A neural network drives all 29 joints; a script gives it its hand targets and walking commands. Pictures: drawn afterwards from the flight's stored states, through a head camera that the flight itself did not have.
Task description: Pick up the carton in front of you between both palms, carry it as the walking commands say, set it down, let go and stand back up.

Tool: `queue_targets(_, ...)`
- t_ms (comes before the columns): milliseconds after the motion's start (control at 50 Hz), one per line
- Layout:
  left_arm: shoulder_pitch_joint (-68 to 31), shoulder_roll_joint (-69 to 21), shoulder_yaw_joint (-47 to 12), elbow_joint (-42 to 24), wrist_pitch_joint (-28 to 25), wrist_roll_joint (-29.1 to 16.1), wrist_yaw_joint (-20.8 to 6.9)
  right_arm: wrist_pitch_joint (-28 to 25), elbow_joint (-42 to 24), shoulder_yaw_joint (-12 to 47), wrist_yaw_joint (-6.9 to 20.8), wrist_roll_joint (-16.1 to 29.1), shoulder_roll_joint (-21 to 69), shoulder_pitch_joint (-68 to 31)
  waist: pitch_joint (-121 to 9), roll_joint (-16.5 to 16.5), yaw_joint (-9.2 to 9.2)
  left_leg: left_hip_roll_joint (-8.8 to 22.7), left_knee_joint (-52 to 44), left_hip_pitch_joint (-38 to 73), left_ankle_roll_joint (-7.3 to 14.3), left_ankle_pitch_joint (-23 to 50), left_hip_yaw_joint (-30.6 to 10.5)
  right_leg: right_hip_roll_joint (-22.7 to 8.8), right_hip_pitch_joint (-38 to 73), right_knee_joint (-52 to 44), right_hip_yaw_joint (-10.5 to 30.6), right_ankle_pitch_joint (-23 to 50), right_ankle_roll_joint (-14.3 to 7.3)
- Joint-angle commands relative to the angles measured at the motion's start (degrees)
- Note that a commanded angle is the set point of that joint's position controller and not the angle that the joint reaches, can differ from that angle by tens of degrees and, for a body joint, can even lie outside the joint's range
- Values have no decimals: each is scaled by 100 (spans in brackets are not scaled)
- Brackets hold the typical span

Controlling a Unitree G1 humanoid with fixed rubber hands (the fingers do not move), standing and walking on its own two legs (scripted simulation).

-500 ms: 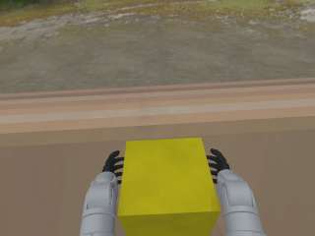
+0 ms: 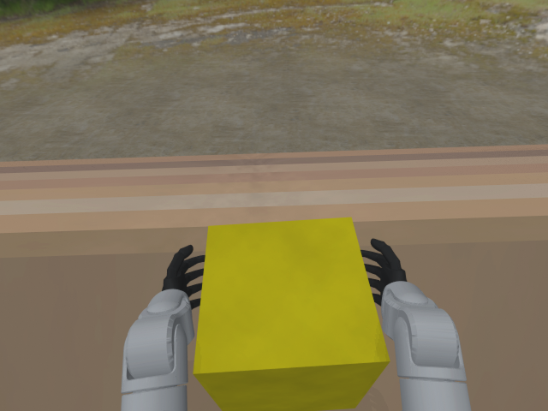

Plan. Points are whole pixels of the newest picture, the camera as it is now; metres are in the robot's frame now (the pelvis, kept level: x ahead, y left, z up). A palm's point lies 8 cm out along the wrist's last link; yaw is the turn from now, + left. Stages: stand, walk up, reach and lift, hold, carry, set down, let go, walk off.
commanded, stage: carry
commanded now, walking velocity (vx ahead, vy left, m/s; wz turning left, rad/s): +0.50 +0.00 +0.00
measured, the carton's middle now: (285, 322) +0.28 +0.01 +0.02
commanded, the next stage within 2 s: none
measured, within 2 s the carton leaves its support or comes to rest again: neither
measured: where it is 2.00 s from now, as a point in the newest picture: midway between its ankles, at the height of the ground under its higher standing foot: (266, 247)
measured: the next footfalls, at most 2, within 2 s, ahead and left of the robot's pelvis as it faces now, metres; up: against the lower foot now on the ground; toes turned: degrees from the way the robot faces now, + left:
right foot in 0.08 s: +0.10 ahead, -0.12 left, +0.00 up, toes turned -7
left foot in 0.40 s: +0.35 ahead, +0.12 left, +0.00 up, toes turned +15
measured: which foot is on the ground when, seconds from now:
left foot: down 0.00-0.10, up 0.12-0.38, down 0.40-0.94, up 0.96-1.00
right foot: up 0.00-0.06, down 0.08-0.42, up 0.44-0.90, down 0.92-1.00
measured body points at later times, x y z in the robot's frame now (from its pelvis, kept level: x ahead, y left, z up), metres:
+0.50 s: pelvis +0.26 +0.04 -0.02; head +0.23 +0.05 +0.43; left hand +0.50 +0.21 +0.07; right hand +0.51 -0.10 +0.07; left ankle +0.32 +0.11 -0.74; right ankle +0.11 -0.09 -0.67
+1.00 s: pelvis +0.59 +0.02 -0.02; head +0.58 +0.01 +0.43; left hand +0.82 +0.19 +0.05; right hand +0.85 -0.11 +0.04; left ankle +0.38 +0.12 -0.65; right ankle +0.69 -0.04 -0.74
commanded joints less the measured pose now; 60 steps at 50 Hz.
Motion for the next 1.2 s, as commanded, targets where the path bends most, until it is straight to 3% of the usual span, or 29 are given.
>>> queue_targets(0,-2681,-4949,-4260,-750,418,-1942,-762,337,-1128,3661,634,1662,4703,-2346,-543,710,-189,1486,-1291,1307,845,186,-1698,127,-1110,-626,-420,176,51)
queue_targets(40,-2154,-4836,-4229,-1023,618,-1976,-581,566,-1588,3716,489,1769,4573,-2030,-924,611,-102,1018,-736,682,517,283,-677,249,482,-1516,-835,1031,87)
queue_targets(60,-2014,-4837,-4228,-1254,700,-1992,-494,669,-1813,3785,430,1844,4559,-1850,-1107,403,-97,805,-353,26,367,107,-289,84,1514,-1678,-685,1194,45)
queue_targets(80,-1847,-4849,-4210,-1435,776,-2002,-413,768,-2038,3820,374,1902,4522,-1825,-1237,-106,-5,537,412,-969,187,28,113,-440,2611,-1875,75,928,-177)
queue_targets(100,-1728,-4738,-4123,-1622,858,-1997,-329,887,-2245,3836,329,1980,4559,-1894,-1225,-1467,73,161,1739,-2455,-61,-654,670,-1650,3583,-2144,1800,663,-614)
queue_targets(120,-1630,-4607,-4023,-1745,932,-1938,-225,1006,-2496,3928,286,2152,4472,-2045,-842,-1730,120,87,2040,-3441,-50,-1449,637,-2441,3808,-2229,2751,945,-1214)
queue_targets(140,-1459,-4612,-3947,-1917,1017,-1875,-138,1089,-2620,3928,252,2233,4413,-1990,-687,-1246,108,310,2428,-3735,-17,-1595,401,-2629,3596,-2277,3025,1252,-1501)
queue_targets(180,-1343,-4666,-3881,-2202,1132,-1867,-36,1186,-2665,3913,214,2312,4509,-1713,-455,-601,134,474,2582,-3844,-58,-1193,356,-2341,3315,-2478,2362,1691,-1300)
queue_targets(260,-1610,-4421,-4124,-2695,1191,-2092,5,1194,-2638,3659,42,2122,4344,-1281,-481,-910,53,307,1212,-2337,-134,117,911,-1474,2187,-2640,429,1551,-671)
queue_targets(300,-1474,-4294,-4179,-2714,1208,-2193,24,1184,-2742,3579,-62,2032,4207,-1187,-333,-933,72,112,644,-1491,-106,675,1181,-1339,1615,-2670,4,1429,-577)
queue_targets(360,-1318,-3981,-4168,-2737,1256,-2225,80,1219,-2776,3456,-184,1949,3918,-954,-543,-714,-42,-157,243,373,6,983,1697,-1077,848,-1506,-622,2206,-351)
queue_targets(380,-1288,-3885,-4171,-2771,1296,-2235,94,1244,-2753,3407,-216,1922,3833,-851,-841,-468,-127,-29,201,1230,131,647,1525,-861,529,-571,-962,2562,-182)
queue_targets(400,-1369,-3781,-4152,-2833,1345,-2244,101,1271,-2742,3349,-248,1867,3703,-815,-1030,448,-243,1015,-454,1908,416,-690,-243,-464,-392,894,-1081,1787,61)
queue_targets(420,-1316,-3677,-4135,-2887,1388,-2254,104,1294,-2715,3292,-264,1903,3600,-773,-1208,1675,-173,2377,-1495,2445,983,-1683,-2945,112,-1635,2351,-771,-331,206)
queue_targets(440,-1414,-3614,-4150,-2851,1417,-2254,111,1321,-2724,3318,-259,1968,3615,-793,-962,1195,-236,2648,-1813,2310,1229,-1451,-3306,-123,-2114,3124,-142,-376,19)
queue_targets(480,-1357,-3983,-4191,-2717,1378,-2257,28,1274,-2859,3526,-176,2046,3989,-982,-878,567,-168,2327,-1640,1769,1085,-182,-2321,-576,-2222,3530,144,195,-180)
queue_targets(520,-1219,-4371,-4178,-2551,1273,-2137,-86,1194,-2928,3823,-22,2159,4420,-1223,-887,106,-118,2038,-1715,1310,798,133,-1365,-851,-1891,2955,257,902,-163)
queue_targets(660,-912,-4382,-4120,-2422,1084,-1790,-105,1119,-3027,4150,273,2406,4134,-1287,-306,407,-152,1530,-2075,1403,688,837,39,-592,-2066,775,-392,1839,20)
queue_targets(800,-812,-3982,-4185,-2451,1252,-1821,-62,1240,-2675,3771,188,2045,3771,-673,401,776,-189,1257,-1719,1604,591,2702,834,-224,-1568,-483,-1125,2174,-110)
queue_targets(840,-893,-3981,-4219,-2488,1248,-1912,-99,1233,-2728,3775,169,2003,3817,-714,320,875,-173,1275,-1202,1596,519,3647,990,-48,-890,-647,-1324,2008,-234)
queue_targets(880,-831,-4062,-4179,-2447,1192,-1954,-125,1207,-2861,3861,166,2030,3888,-850,-496,593,4,940,668,1099,259,4530,1523,413,1064,-939,-1674,1620,-307)
queue_targets(900,-791,-4101,-4158,-2423,1158,-1933,-133,1189,-2913,3888,169,2053,3837,-1007,-1058,86,198,700,1964,-18,65,3273,1369,-298,2559,-1121,-599,1081,-448)
queue_targets(920,-936,-3966,-4146,-2440,1119,-1944,-138,1173,-3003,3912,170,2051,3890,-1062,-1511,-1401,148,106,3740,-1451,-141,903,1086,-1986,3532,-1758,2352,252,-1022)
queue_targets(940,-969,-4079,-4192,-2300,1070,-2028,-146,1152,-2972,3941,175,2057,3846,-1095,-1361,-1625,245,-212,4979,-2664,-117,-776,508,-2494,3832,-2371,3555,578,-1695)
queue_targets(960,-1045,-4277,-4246,-2403,1012,-2101,-177,1076,-2962,3969,182,2058,3980,-1165,-1382,-1166,171,131,5476,-2840,77,-798,-15,-2348,3441,-2272,2948,1060,-1584)
queue_targets(1000,-1582,-4612,-4337,-2367,848,-2190,-249,931,-2770,3975,205,2042,4347,-1542,-1139,-372,167,434,5322,-2777,228,-269,-192,-1970,2489,-2072,1849,1744,-1247)
queue_targets(1040,-1951,-4621,-4362,-2210,711,-2215,-276,764,-2457,3857,163,1899,4372,-1653,-1043,-451,-46,604,4556,-2444,207,94,-87,-1656,1832,-2241,906,1334,-857)
queue_targets(1120,-2257,-4070,-4056,-1755,587,-2099,-148,598,-1956,3623,-57,1692,4065,-1981,-664,-708,37,664,3329,-2660,101,509,313,-1546,1514,-2549,305,958,-1035)
queue_targets(1180,-2617,-3790,-3788,-1324,558,-1954,33,558,-1676,3407,-241,1631,3748,-2484,-454,-664,129,596,2221,-2768,126,1062,541,-1318,1695,-2376,-43,1675,-1095)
